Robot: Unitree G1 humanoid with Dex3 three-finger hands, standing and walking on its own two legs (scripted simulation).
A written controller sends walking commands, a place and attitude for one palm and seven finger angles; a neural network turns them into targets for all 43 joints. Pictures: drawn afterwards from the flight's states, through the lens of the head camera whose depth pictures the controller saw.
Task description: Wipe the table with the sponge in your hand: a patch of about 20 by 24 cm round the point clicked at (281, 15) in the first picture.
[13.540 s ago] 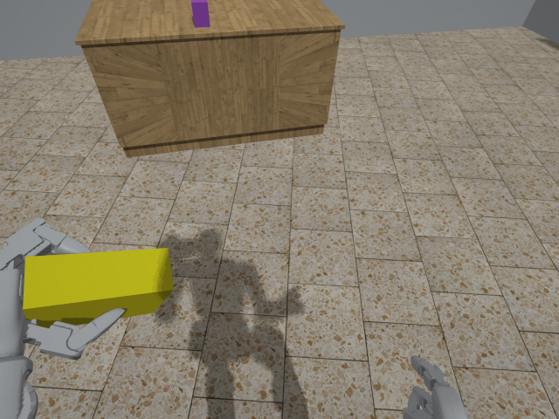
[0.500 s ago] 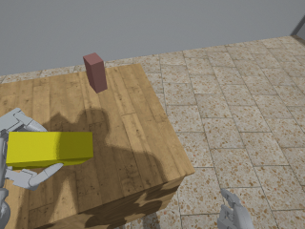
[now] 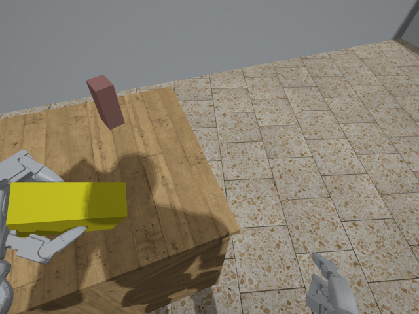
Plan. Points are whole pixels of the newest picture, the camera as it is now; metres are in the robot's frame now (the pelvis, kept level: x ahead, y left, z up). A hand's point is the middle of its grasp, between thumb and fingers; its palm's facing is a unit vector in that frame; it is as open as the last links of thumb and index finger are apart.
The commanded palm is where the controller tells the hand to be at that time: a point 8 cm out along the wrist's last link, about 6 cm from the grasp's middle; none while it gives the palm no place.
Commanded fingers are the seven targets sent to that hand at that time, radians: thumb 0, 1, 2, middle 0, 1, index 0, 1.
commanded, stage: shuffle to correct the standing spot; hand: left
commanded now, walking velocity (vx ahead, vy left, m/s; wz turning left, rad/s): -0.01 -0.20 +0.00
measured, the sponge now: (87, 209) +0.23 +0.20 +0.14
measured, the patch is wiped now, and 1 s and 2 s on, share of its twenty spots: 0.00 0.00 0.00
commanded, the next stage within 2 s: come to a stop and stand still in 0.18 s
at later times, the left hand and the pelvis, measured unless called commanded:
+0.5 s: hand (66, 203) +0.23 +0.22 +0.16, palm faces +0.33 -0.84 -0.42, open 9.4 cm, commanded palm +0.17 +0.27 +0.18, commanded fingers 0.00 0.10 1.30 -1.20 -1.60 -1.20 -1.60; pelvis +0.02 -0.02 +0.00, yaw +1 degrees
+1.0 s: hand out of the picture +0.22 +0.33 +0.15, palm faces +0.41 -0.83 -0.38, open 9.4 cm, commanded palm +0.16 +0.35 +0.18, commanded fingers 0.00 0.10 1.30 -1.20 -1.60 -1.20 -1.60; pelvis +0.01 +0.06 +0.00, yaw +1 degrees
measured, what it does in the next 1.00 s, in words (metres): shifts its weight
